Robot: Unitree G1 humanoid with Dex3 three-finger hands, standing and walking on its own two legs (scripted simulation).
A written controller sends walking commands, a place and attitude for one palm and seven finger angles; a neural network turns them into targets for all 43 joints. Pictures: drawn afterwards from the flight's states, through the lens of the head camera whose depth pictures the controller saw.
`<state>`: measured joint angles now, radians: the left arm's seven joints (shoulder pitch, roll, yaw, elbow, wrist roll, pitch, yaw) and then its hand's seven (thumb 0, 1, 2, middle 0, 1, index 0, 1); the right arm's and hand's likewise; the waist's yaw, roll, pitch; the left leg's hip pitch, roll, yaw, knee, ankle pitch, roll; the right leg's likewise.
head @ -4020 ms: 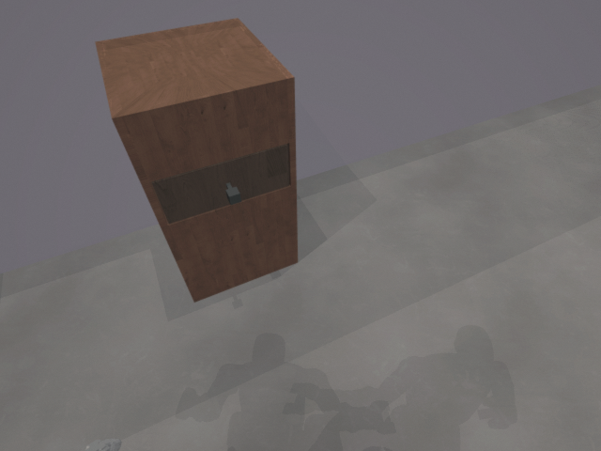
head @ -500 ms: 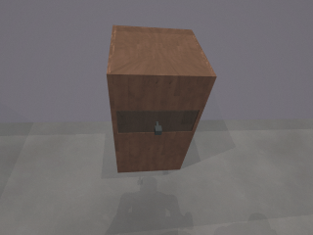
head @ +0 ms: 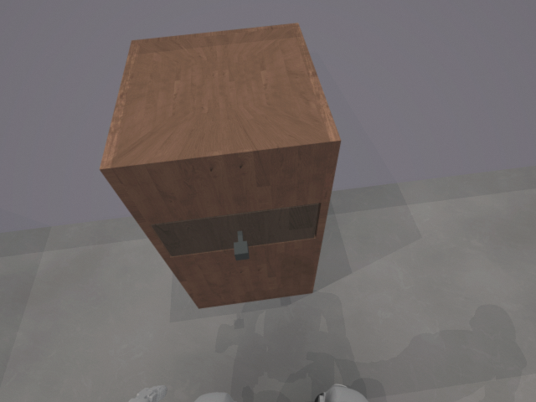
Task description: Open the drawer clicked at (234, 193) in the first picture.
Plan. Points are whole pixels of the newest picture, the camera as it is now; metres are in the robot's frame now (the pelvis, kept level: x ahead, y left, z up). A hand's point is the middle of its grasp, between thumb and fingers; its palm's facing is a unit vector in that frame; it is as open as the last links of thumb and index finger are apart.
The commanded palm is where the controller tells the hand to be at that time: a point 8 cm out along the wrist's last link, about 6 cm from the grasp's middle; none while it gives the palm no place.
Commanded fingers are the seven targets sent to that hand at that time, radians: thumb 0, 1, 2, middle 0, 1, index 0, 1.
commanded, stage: come to a stop and stand still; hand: left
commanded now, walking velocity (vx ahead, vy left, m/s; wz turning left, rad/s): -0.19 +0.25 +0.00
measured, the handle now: (241, 244) +0.47 +0.09 -0.24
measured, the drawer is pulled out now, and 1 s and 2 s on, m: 0.00 0.00 0.00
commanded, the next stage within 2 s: look again from close up in 1.02 s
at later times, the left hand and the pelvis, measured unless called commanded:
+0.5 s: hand out of the picture -0.02 +0.27 -0.17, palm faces +0.09 -0.97 -0.23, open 7.4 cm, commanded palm none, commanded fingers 0.00 0.90 0.90 -0.20 -0.30 -0.20 -0.30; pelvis -0.03 +0.06 +0.01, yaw +1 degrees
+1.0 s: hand out of the picture -0.06 +0.22 -0.16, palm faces +0.01 -0.99 -0.16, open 7.3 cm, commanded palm none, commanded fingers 0.00 0.90 0.90 -0.20 -0.30 -0.20 -0.30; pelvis -0.05 +0.06 +0.02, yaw -1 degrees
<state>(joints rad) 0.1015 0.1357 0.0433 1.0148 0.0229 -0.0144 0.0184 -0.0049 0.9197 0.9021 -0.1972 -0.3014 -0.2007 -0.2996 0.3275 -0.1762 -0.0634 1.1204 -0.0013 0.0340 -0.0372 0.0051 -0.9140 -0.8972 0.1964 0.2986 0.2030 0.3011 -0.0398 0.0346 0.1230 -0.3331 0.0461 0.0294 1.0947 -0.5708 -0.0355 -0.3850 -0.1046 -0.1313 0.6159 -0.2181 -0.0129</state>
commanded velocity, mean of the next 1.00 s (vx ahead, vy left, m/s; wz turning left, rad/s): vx -0.01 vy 0.01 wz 0.00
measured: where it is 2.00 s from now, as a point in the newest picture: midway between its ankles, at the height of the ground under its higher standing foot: outside the picture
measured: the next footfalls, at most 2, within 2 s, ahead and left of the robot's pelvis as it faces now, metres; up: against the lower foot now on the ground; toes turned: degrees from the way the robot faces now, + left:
left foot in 0.32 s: +0.01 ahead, +0.16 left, +0.00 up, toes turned +4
right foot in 0.64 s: -0.03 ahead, -0.05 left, +0.00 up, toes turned -2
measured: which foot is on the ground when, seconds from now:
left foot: up 0.00-0.30, down 0.32-1.00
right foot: down 0.00-0.32, up 0.34-0.62, down 0.64-1.00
